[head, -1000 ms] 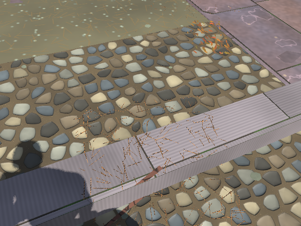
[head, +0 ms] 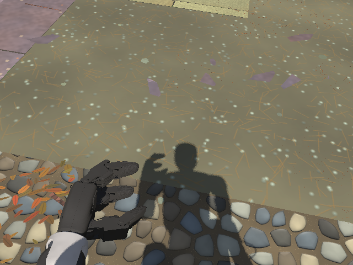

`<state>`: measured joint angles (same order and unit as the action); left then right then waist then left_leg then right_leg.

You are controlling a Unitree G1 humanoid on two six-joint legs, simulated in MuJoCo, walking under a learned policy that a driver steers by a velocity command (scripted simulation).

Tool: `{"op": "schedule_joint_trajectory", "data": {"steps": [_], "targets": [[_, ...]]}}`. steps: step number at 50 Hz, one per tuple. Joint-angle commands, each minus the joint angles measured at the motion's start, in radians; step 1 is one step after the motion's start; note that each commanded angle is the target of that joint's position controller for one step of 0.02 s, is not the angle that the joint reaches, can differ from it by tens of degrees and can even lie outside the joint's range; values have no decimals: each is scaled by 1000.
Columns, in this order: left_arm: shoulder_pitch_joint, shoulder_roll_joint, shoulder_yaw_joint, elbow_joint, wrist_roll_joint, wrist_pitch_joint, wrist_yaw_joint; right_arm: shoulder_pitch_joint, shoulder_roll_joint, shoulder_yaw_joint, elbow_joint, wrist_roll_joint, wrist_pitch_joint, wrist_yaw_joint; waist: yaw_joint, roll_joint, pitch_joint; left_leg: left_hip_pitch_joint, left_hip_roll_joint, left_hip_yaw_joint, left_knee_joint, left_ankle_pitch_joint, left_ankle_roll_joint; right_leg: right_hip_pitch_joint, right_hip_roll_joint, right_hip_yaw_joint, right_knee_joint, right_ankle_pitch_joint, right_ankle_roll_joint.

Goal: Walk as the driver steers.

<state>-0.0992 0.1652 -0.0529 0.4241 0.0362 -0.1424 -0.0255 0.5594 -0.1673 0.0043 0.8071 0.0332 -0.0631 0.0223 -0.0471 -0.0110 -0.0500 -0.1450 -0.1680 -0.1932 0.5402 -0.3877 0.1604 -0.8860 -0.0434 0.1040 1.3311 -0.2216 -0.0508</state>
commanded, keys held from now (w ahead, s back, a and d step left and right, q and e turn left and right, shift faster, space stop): w+q+shift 0.04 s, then w+shift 0.04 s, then w+e+shift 0.90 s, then w+shift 0.02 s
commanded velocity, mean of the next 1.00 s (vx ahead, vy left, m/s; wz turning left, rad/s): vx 1.00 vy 0.00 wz -0.42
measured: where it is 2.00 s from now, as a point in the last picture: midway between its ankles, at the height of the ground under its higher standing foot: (249, 76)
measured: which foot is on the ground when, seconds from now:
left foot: down 0.00-0.16, up 0.18-0.54, down 0.56-0.98, up 1.00-1.00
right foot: up 0.00-0.16, down 0.18-0.58, up 0.60-0.96, down 0.98-1.00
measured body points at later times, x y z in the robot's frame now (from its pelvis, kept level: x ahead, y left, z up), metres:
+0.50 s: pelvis +0.46 -0.03 +0.00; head +0.48 -0.03 +0.45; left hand +0.32 +0.19 -0.12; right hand +0.78 -0.18 +0.01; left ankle +0.65 +0.13 -0.69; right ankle +0.33 -0.15 -0.73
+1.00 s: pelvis +0.89 -0.13 -0.05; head +0.90 -0.17 +0.40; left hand +1.22 +0.01 -0.09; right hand +0.78 -0.41 -0.18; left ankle +0.71 +0.14 -0.66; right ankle +1.00 -0.24 -0.74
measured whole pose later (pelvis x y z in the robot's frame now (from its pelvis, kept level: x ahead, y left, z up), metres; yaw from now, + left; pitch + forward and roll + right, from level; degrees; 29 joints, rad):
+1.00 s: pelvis +0.89 -0.13 -0.05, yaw -29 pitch +0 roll +4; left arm 0.10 0.35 0.06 0.58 -0.04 -0.02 -0.05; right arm 0.36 -0.33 -0.09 0.82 0.01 -0.08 0.00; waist -0.04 -0.01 0.06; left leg 0.11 0.08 0.16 0.85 -0.45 -0.06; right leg -0.63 0.00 -0.08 0.83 -0.20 -0.14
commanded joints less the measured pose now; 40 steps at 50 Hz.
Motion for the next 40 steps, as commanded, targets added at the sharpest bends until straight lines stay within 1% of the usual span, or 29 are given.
{"op": "schedule_joint_trajectory", "data": {"steps": [1, 3, 4, 6, 7, 8, 9, 10, 11, 12, 13, 14, 15, 18, 20, 21, 23, 26, 27, 28, 29, 30, 31, 32, 33, 34, 35, 37, 40], "targets": [[-96, 70, 37, -53, -22, -7, 26, -147, -163, -53, -88, 10, -14, -37, 21, 34, 124, -382, 69, -136, -365, 209, 84, 440, 68, -160, -535, 214, 84], [-80, 136, 78, -45, -83, -2, 29, -131, -197, -66, -88, 0, -16, -38, 9, 133, 47, -229, 115, -186, -364, 255, 61, 572, 106, -131, -770, 342, 119], [-62, 180, 100, -31, -98, 0, 32, -129, -211, -73, -85, 3, -17, -42, 9, 169, 21, -114, 140, -200, -323, 370, 41, 593, 106, -113, -819, 363, 125], [38, 235, 137, 6, -106, -1, 30, -125, -220, -83, -65, -16, -3, -46, 49, 208, -47, 153, 184, -179, -143, 800, 10, 608, 108, -154, -843, 323, 95], [143, 259, 154, 39, -114, 3, 33, -143, -236, -88, -70, -41, 9, -38, 102, 204, -81, 224, 198, -140, 29, 1001, -12, 658, 100, -170, -894, 304, 50], [337, 278, 161, 98, -108, 15, 36, -208, -236, -87, -100, -73, 13, -26, 180, 206, -162, 139, 211, -115, 265, 1073, -28, 857, 40, -124, -829, 214, 0], [574, 272, 147, 162, -74, 24, 33, -264, -129, -53, -143, -107, -4, -21, 252, 52, -284, -118, 179, -107, 618, 672, -27, 1182, -41, 27, -685, 56, -43], [599, 345, 160, 215, -19, 13, 10, 13, 21, -16, -140, -22, -20, -7, 65, -536, -352, -541, -19, -64, 976, -168, -110, 1436, -287, 702, -917, -225, -305], [586, 229, 151, 216, -32, 12, 3, -58, -83, -12, -131, 21, -37, -5, 127, -419, -238, -726, 85, -11, 1035, -99, -78, 1389, -308, 918, -1069, -529, -327], [549, 170, 145, 222, -34, 19, 13, -296, -159, -22, -186, 7, -58, 3, 183, -206, -93, -754, 139, 17, 1021, -7, -54, 1239, -259, 766, -1104, -458, -288], [534, 181, 139, 236, -31, 18, 1, -434, -167, -22, -232, -23, -76, 5, 163, 2, -19, -696, 156, 35, 949, 40, -44, 1068, -202, 647, -1105, -294, -247], [530, 190, 138, 253, -32, 13, -11, -507, -152, -20, -264, -50, -91, 6, 134, 75, 27, -673, 168, 36, 867, 43, -52, 965, -153, 579, -1110, -189, -245], [523, 173, 129, 268, -29, 10, -8, -491, -133, -17, -277, -48, -96, 10, 83, 53, 33, -633, 190, 25, 797, 62, -64, 908, -116, 522, -1129, -147, -246], [506, 144, 113, 288, -68, 22, 1, -484, -127, -8, -285, -53, -95, -2, 27, 9, 108, -579, 231, 57, 526, 65, -127, 740, -72, 410, -1147, -8, -243], [478, 196, 129, 281, -76, 28, 20, -582, -112, 7, -329, -65, -104, 6, 39, 0, 148, -409, 215, 104, 296, 225, -158, 535, -40, 334, -1181, 35, -216], [478, 217, 137, 281, -78, 32, 29, -623, -103, 8, -338, -59, -107, 10, 53, -9, 152, -267, 190, 122, 200, 335, -170, 432, -21, 303, -1193, 26, -197], [538, 234, 143, 297, -85, 37, 32, -646, -130, -11, -339, -39, -105, 5, 77, -39, 131, -75, 156, 117, 106, 490, -193, 374, -37, 324, -1204, -5, -177], [614, 198, 136, 330, -92, 55, 28, -643, -193, -60, -340, -16, -96, -19, 70, -49, 96, -28, 125, 119, -15, 374, -179, 564, -24, 325, -1028, 180, -119], [617, 199, 136, 337, -89, 61, 24, -583, -213, -80, -338, -15, -98, -24, 23, -61, 39, 60, 125, 126, -32, 327, -156, 599, 6, 293, -879, 365, -85], [565, 206, 136, 314, -72, 63, 19, -391, -244, -100, -312, -15, -99, -34, -86, -74, -81, 299, 204, 74, 15, 289, -111, 494, 34, 251, -626, 421, -48], [551, 149, 119, 270, -35, 58, 23, -121, -327, -126, -281, -16, -83, -52, -176, 38, -287, 604, 413, -160, 41, 87, -40, 331, 84, 178, -276, 190, -26], [680, 50, 72, 242, -99, 48, 26, -101, -375, -128, -236, -21, -77, -27, -81, 473, -453, 763, 658, -723, -162, -234, 122, 85, 100, 88, 46, -269, 0], [631, 122, 89, 268, -119, 57, 43, -136, -263, -115, -247, -21, -66, -28, -106, 327, -270, 646, 606, -743, -240, -406, 98, -51, 17, 68, 148, -214, -3], [500, 153, 98, 243, -105, 63, 47, -168, -206, -103, -222, -20, -57, -34, -110, 229, -103, 523, 563, -543, -233, -255, 57, -107, -13, 26, 170, -149, -4], [425, 149, 100, 224, -84, 72, 44, -204, -180, -94, -199, -36, -51, -32, -77, 89, -4, 365, 528, -386, -241, -44, 41, -67, -48, 3, 144, -123, -5], [379, 133, 105, 204, -64, 79, 37, -243, -153, -89, -179, -53, -49, -28, -41, 69, 52, 238, 497, -282, -260, 72, 33, -24, -75, 7, 104, -108, -10], [374, 106, 103, 188, -72, 95, 25, -283, -132, -85, -160, -59, -50, -25, 5, 98, 95, 135, 480, -187, -277, 141, 20, 16, -108, 17, 83, -125, -12], [347, 73, 94, 155, -89, 126, 12, -361, -110, -81, -139, -35, -54, -17, 59, 114, 143, 22, 478, -37, -332, 233, -7, 20, -153, 19, 23, -154, -5], [313, 106, 88, 126, -62, 128, -11, -446, -195, -103, -131, -25, -65, -28, 107, 75, 162, -59, 440, 172, -397, 340, -34, 76, -172, -2, -160, 64, 12]]}}
Next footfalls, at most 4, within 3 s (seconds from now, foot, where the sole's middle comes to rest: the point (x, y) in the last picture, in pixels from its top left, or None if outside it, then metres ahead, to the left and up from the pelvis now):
0.18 right None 0.37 -0.14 -0.77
0.56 left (133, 223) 0.72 0.13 -0.77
0.98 right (218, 162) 1.03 -0.26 -0.77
1.46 left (229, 96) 1.52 -0.39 -0.77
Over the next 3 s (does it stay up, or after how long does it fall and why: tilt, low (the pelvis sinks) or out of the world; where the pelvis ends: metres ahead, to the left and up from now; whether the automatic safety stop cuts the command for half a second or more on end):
stays up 2.62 -0.55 0.00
